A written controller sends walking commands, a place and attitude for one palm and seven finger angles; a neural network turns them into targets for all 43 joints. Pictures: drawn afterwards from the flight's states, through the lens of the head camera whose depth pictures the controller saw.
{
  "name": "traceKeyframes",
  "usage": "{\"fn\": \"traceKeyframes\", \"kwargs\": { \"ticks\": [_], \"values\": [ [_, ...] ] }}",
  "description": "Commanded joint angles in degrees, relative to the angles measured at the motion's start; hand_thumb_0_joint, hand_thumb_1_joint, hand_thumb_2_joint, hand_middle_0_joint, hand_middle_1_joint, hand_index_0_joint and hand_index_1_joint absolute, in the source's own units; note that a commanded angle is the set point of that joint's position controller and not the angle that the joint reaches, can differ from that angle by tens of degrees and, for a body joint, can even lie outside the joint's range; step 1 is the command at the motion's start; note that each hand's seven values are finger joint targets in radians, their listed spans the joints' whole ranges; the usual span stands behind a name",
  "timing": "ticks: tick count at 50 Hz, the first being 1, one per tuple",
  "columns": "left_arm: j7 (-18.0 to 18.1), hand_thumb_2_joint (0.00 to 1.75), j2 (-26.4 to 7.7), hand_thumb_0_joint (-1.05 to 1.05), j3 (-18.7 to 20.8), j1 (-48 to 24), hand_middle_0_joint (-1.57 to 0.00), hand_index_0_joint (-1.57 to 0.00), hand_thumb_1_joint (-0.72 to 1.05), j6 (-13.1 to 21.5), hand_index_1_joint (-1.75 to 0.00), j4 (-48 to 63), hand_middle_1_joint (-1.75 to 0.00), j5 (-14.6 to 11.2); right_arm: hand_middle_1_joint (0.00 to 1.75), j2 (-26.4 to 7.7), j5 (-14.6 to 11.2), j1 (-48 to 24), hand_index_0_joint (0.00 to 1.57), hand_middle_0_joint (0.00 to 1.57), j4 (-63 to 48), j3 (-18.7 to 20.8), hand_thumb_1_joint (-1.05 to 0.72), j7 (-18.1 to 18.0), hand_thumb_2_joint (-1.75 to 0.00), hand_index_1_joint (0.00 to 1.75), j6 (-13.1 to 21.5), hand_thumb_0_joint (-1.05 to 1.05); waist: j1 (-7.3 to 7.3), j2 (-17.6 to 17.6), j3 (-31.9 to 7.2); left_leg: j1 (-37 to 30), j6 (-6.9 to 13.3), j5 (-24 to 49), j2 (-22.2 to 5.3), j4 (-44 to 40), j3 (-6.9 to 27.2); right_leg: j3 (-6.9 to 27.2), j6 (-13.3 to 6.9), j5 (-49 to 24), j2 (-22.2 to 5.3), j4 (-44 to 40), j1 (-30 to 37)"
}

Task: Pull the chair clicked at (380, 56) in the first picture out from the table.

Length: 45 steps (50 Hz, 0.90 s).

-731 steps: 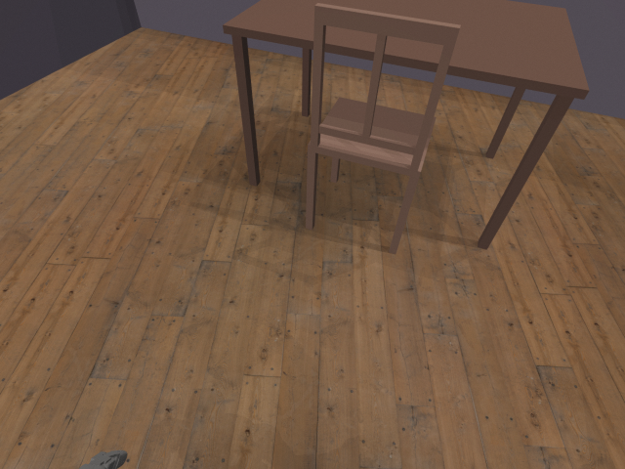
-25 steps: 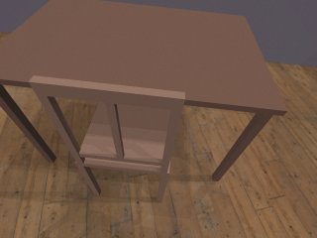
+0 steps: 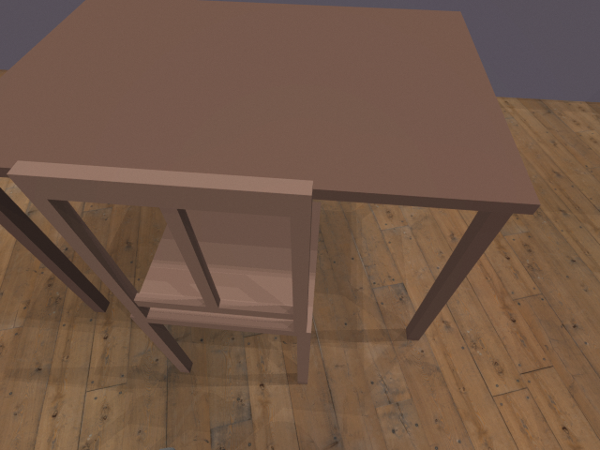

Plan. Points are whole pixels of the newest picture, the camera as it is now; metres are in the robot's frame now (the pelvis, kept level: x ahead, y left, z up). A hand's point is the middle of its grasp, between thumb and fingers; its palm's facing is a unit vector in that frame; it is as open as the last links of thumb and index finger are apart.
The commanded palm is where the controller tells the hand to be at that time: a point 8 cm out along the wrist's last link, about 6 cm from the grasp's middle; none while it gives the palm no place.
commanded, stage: come to a stop and stand still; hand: left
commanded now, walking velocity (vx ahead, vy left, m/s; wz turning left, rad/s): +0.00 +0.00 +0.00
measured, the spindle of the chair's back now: (196, 262) +0.41 +0.20 -0.07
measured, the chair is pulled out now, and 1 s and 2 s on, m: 0.00 0.00 0.00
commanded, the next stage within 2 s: look again from close up in 0.24 s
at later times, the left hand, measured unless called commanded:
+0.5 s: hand out of the picture -0.02 +0.18 -0.17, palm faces +0.00 -0.98 -0.21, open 7.4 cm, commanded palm none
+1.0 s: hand out of the picture +0.04 +0.21 -0.17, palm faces -0.01 -0.98 -0.21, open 7.3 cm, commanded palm none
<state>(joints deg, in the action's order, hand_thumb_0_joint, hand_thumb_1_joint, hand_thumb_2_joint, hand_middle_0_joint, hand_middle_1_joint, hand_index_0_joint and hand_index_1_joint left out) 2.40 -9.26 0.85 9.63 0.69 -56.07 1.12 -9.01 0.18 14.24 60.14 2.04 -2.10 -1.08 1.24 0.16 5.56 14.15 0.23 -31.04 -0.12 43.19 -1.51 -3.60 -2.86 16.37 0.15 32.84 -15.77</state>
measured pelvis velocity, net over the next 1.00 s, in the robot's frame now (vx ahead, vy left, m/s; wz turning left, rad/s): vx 0.01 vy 0.03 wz -0.04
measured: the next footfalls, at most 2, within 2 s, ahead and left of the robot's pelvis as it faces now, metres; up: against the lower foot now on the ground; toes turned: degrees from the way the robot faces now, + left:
none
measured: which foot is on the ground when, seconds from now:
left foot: down 0.00-1.00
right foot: down 0.00-1.00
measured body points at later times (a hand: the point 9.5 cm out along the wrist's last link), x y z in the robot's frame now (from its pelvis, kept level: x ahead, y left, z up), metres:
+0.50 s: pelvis +0.00 +0.01 +0.00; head +0.00 +0.00 +0.45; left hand -0.02 +0.23 -0.15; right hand +0.00 -0.22 -0.16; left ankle -0.02 +0.13 -0.73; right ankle +0.01 -0.09 -0.73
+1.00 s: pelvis +0.01 +0.03 +0.01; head +0.01 +0.03 +0.46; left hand +0.04 +0.26 -0.15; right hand +0.00 -0.18 -0.15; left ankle -0.02 +0.13 -0.73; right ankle +0.01 -0.09 -0.73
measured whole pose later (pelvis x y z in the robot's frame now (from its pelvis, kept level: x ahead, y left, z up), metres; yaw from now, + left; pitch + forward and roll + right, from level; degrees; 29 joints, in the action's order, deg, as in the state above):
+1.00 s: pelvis +0.01 +0.03 +0.01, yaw -2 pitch -1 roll +0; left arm 2.4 -9.5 -0.3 15.4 0.4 -60.5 0.5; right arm -8.3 0.8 17.3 62.4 -0.3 -1.1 1.5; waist 0.1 -0.2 1.3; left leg 9.0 2.2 -17.1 1.3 27.1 -3.9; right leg -0.3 0.7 14.2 -1.4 28.7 -13.3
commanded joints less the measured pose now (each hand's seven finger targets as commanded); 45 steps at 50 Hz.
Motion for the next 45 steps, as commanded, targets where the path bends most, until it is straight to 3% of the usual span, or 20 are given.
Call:
{"fn": "traceKeyframes", "kwargs": {
  "ticks": [1, 2, 4, 5, 6, 9, 13, 16, 17, 18, 19, 20, 21, 23, 24, 26, 31, 33, 38, 45],
  "values": [
    [0.0, 0.9, -8.3, 0.0, 1.6, 2.4, -0.2, -0.2, 0.9, 0.2, -0.3, 1.4, -0.3, -0.6, 0.3, 0.0, 0.3, 8.7, 0.2, 0.2, 1.0, -0.8, -0.9, 0.2, -0.9, 0.3, 1.0, 0.0, 1.03, -4.7, -6.8, -8.1, -1.1, 16.5, -0.3, -16.2, -1.3, 10.6, -5.5, -19.0, -10.8, -9.1, -1.0],
    [-0.2, 0.9, -7.5, 0.0, 1.4, 2.5, -0.2, -0.2, 0.9, 0.1, -0.3, 1.2, -0.3, -0.9, 0.3, -0.9, 0.4, 8.6, 0.2, 0.2, 1.3, -0.8, -0.9, 0.2, -0.9, 0.3, 1.3, 0.0, 0.83, -3.9, -5.9, -9.5, -0.9, 19.2, -1.3, -19.7, -0.1, 9.6, -3.4, -13.5, -8.6, -8.2, -2.1],
    [-0.7, 0.9, -5.2, 0.0, 1.0, 4.3, -0.2, -0.2, 0.9, -0.1, -0.3, 0.7, -0.3, -1.0, 0.3, -3.4, 0.9, 5.2, 0.2, 0.2, 0.3, -0.7, -0.9, 0.0, -0.9, 0.3, 2.1, 0.0, -1.2, 2.6, -4.8, -5.5, 1.0, 23.4, -6.7, -23.3, 5.2, 7.6, -0.3, -7.2, -4.2, -7.9, -0.4],
    [-0.7, 0.9, -4.9, 0.0, 0.9, 4.6, -0.2, -0.2, 0.9, -0.1, -0.3, 0.5, -0.3, -0.8, 0.3, -4.5, 0.9, 3.0, 0.2, 0.2, -0.5, -0.9, -0.9, 0.1, -0.9, 0.3, 1.9, 0.0, -2.02, 2.7, -2.9, -1.4, 1.3, 23.0, -7.5, -23.1, 5.6, 7.5, 0.7, -6.6, -3.9, -9.5, 1.7],
    [-0.7, 0.9, -5.3, 0.0, 1.0, 4.8, -0.2, -0.2, 0.9, -0.3, -0.3, -0.2, -0.3, -0.6, 0.3, -4.0, 0.7, 1.0, 0.2, 0.2, -0.4, -1.2, -0.9, 0.3, -0.9, 0.3, 1.9, 0.0, -2.44, 5.3, -1.3, 0.5, 1.0, 20.6, -7.1, -24.6, 5.4, 7.7, 1.0, -5.4, -4.3, -10.2, 2.8],
    [-0.8, 0.9, -5.7, 0.0, 0.5, 7.3, -0.2, -0.2, 0.9, 0.2, -0.3, -2.4, -0.3, -0.7, 0.3, -3.3, 0.5, 1.7, 0.2, 0.2, 0.4, -1.5, -0.9, 0.2, -0.9, 0.3, 2.1, 0.0, -2.5, 2.6, 0.3, -0.2, 0.5, 19.8, -5.9, -25.5, 4.2, 8.4, 0.7, -7.5, -4.5, -12.3, 4.0],
    [-0.8, 0.9, -5.9, 0.0, 0.1, 8.3, -0.2, -0.2, 0.9, 0.7, -0.3, -3.8, -0.3, -0.8, 0.3, -3.8, 0.5, 3.9, 0.2, 0.2, 1.6, -1.9, -0.9, 0.3, -0.9, 0.3, 2.1, 0.0, -1.61, 0.1, -2.2, -4.0, 0.2, 19.5, -5.1, -25.1, 2.9, 8.9, 0.7, -6.2, -5.5, -14.7, 3.4],
    [-0.7, 0.9, -5.7, 0.0, -0.1, 8.8, -0.2, -0.2, 0.9, 0.9, -0.3, -4.4, -0.3, -0.7, 0.3, -3.9, 0.5, 4.3, 0.2, 0.2, 2.2, -1.9, -0.9, 0.4, -0.9, 0.3, 2.0, 0.0, -1.4, -1.5, -1.6, -4.5, 0.2, 19.1, -4.8, -25.1, 2.6, 9.1, 0.7, -5.0, -5.6, -15.6, 2.8],
    [1.6, 0.9, -7.3, 0.0, 0.2, 14.7, -0.2, -0.2, 0.9, 1.9, -0.3, -6.9, -0.3, 0.2, 0.3, -7.4, 0.0, -2.2, 0.2, 0.2, -1.3, -0.8, -0.9, 0.9, -0.9, 0.3, 2.5, 0.0, -4.04, 0.4, -1.1, 0.0, -1.2, 17.4, -5.5, -12.3, -0.5, 11.8, 3.7, -27.8, -9.9, -13.4, 4.7],
    [1.3, 0.9, -10.3, 0.0, 0.5, 11.8, -0.2, -0.2, 0.9, 2.4, -0.3, -4.1, -0.3, -0.1, 0.3, -3.4, 0.1, 2.6, 0.2, 0.2, -3.1, -1.1, -0.9, 1.0, -0.9, 0.3, 1.8, 0.0, 0.08, -1.2, -8.1, -0.9, -1.0, 10.0, -2.7, -11.3, 1.3, 16.3, 0.1, -18.9, -13.4, -14.1, 6.1],
    [0.5, 0.9, -11.2, 0.0, 0.5, 9.1, -0.2, -0.2, 0.9, 2.4, -0.3, -3.0, -0.3, -0.3, 0.3, -3.9, 0.8, 3.2, 0.2, 0.2, -2.4, -1.1, -0.9, 1.3, -0.9, 0.3, 1.2, 0.0, -0.16, 1.6, -8.6, -2.6, -0.7, 10.6, -2.1, -12.8, 0.3, 16.1, -2.3, -9.0, -13.0, -14.9, 4.7],
    [0.4, 0.9, -9.8, 0.0, 0.6, 8.0, -0.2, -0.2, 0.9, 2.5, -0.3, -2.7, -0.3, -0.3, 0.3, -4.0, 0.7, 4.8, 0.2, 0.2, -2.4, -0.9, -0.9, 1.2, -0.9, 0.3, 1.6, 0.0, 0.99, -0.3, -9.4, -3.9, -0.5, 12.6, -2.5, -13.7, 0.6, 14.8, -3.0, -1.2, -11.9, -14.9, 1.8],
    [0.3, 0.9, -8.6, 0.0, 0.5, 7.5, -0.2, -0.2, 0.9, 2.4, -0.3, -2.3, -0.3, -0.3, 0.3, -4.2, 0.8, 5.9, 0.2, 0.2, -2.1, -0.8, -0.9, 1.3, -0.9, 0.3, 1.8, 0.0, 1.27, -2.0, -8.0, -4.2, -0.2, 14.1, -2.5, -13.8, 1.4, 13.3, -2.4, 4.1, -10.2, -14.9, -1.1],
    [0.3, 0.9, -7.0, 0.0, 0.1, 7.2, -0.2, -0.2, 0.9, 2.0, -0.3, -2.2, -0.3, -0.2, 0.3, -4.6, 0.7, 6.6, 0.2, 0.2, -2.0, -0.8, -0.9, 1.3, -0.9, 0.3, 2.0, 0.0, 1.22, -2.7, -3.9, -2.7, 0.4, 15.5, -3.7, -16.3, 2.3, 11.6, -1.4, 5.7, -8.0, -14.0, -3.6],
    [0.0, 0.9, -6.6, 0.0, -0.1, 7.2, -0.2, -0.2, 0.9, 1.6, -0.3, -2.2, -0.3, -0.3, 0.3, -4.3, 0.9, 6.5, 0.2, 0.2, -2.0, -0.9, -0.9, 1.3, -0.9, 0.3, 2.1, 0.0, 0.67, -0.4, -2.4, -1.7, 0.6, 14.9, -3.9, -17.9, 2.9, 10.8, -1.1, 7.0, -7.1, -13.4, -4.2],
    [0.0, 0.9, -5.6, 0.0, -0.3, 8.4, -0.2, -0.2, 0.9, 1.3, -0.3, -2.3, -0.3, -0.3, 0.3, -4.8, 0.9, 6.0, 0.2, 0.2, -2.4, -1.0, -0.9, 1.2, -0.9, 0.3, 2.5, 0.0, -0.05, 0.2, 0.3, 2.0, 1.3, 15.0, -4.9, -20.6, 5.0, 9.6, -0.1, 4.6, -5.2, -11.0, -3.1],
    [0.0, 0.9, -5.0, 0.0, -0.5, 10.2, -0.2, -0.2, 0.9, 1.0, -0.3, -2.6, -0.3, -0.4, 0.3, -5.4, 0.7, 5.6, 0.2, 0.2, -2.2, -1.4, -0.9, 0.9, -0.9, 0.3, 3.2, 0.0, -1.49, 0.1, 0.2, 4.0, 2.1, 15.2, -5.7, -23.4, 6.2, 8.2, 0.5, -1.2, -4.4, -8.6, 1.1],
    [0.0, 0.9, -5.1, 0.0, -0.5, 10.3, -0.2, -0.2, 0.9, 1.0, -0.3, -2.6, -0.3, -0.4, 0.3, -5.2, 0.6, 5.8, 0.2, 0.2, -1.8, -1.5, -0.9, 0.8, -0.9, 0.3, 3.5, 0.0, -1.49, -1.1, -0.8, 2.8, 2.1, 17.3, -5.5, -23.2, 5.7, 8.3, 0.5, -3.7, -4.8, -8.5, 2.1],
    [0.1, 0.9, -5.4, 0.0, -0.3, 9.6, -0.2, -0.2, 0.9, 0.8, -0.3, -2.1, -0.3, -0.5, 0.3, -5.3, 0.6, 6.1, 0.2, 0.2, -0.9, -1.5, -0.9, 0.7, -0.9, 0.3, 3.9, 0.0, -1.62, 0.2, -3.3, 0.4, 2.1, 22.0, -5.6, -22.8, 5.2, 7.5, 0.7, -7.8, -5.1, -7.2, 3.8],
    [0.1, 0.9, -5.4, 0.0, -0.2, 8.8, -0.2, -0.2, 0.9, 0.3, -0.3, -2.2, -0.3, -0.4, 0.3, -5.2, 0.6, 5.6, 0.2, 0.2, -0.2, -1.4, -0.9, 0.5, -0.9, 0.3, 3.7, 0.0, -1.8, 1.7, -1.8, 0.3, 2.1, 22.9, -5.9, -23.5, 5.3, 6.9, 1.1, -8.3, -4.9, -7.1, 3.7]
  ]
}}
